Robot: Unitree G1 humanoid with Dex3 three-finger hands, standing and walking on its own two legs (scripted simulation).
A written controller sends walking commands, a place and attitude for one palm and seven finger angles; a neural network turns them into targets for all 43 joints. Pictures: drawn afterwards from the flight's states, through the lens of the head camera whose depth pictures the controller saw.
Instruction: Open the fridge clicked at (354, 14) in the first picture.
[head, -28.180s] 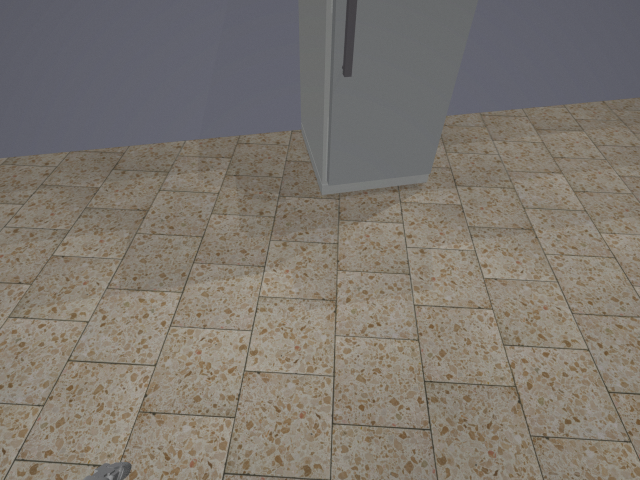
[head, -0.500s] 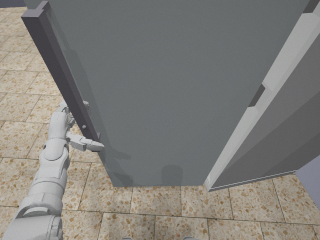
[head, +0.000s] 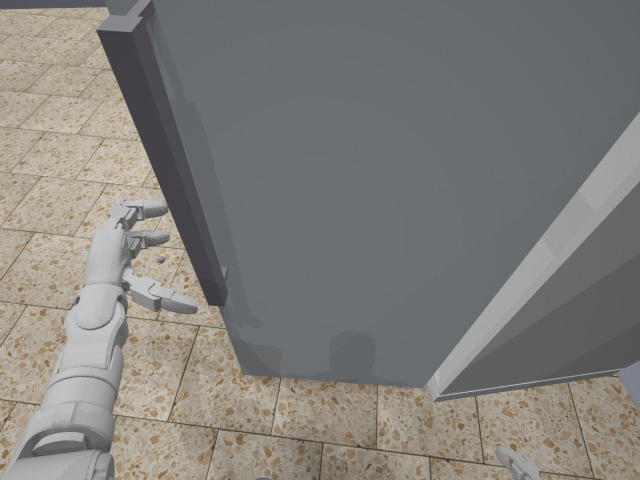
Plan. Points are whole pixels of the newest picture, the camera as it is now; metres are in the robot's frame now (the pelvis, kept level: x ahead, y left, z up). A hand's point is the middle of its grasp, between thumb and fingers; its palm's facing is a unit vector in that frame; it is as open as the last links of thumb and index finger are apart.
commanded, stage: slip the hand off the handle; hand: left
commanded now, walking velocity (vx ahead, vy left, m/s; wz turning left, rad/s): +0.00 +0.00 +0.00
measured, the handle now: (192, 197) +0.42 +0.19 +0.12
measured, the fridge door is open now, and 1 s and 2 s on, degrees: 78 78 78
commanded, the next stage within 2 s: draw the hand back to the body in 0.92 s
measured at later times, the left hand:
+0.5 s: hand (128, 296) +0.33 +0.26 +0.03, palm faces +0.19 -0.96 -0.19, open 14.7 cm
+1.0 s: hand (98, 352) +0.25 +0.27 +0.04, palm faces +0.21 -0.96 -0.21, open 14.7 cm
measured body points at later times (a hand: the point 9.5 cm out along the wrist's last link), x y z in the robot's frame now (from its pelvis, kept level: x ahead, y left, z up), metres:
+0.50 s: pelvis +0.00 +0.00 +0.00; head +0.03 +0.00 +0.45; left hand +0.31 +0.31 +0.04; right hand +0.10 -0.27 -0.10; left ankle +0.01 +0.09 -0.71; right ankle +0.01 -0.13 -0.71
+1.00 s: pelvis +0.00 -0.01 +0.00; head +0.02 +0.00 +0.45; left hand +0.23 +0.32 +0.05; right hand +0.17 -0.24 -0.08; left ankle +0.01 +0.09 -0.71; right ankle +0.01 -0.13 -0.71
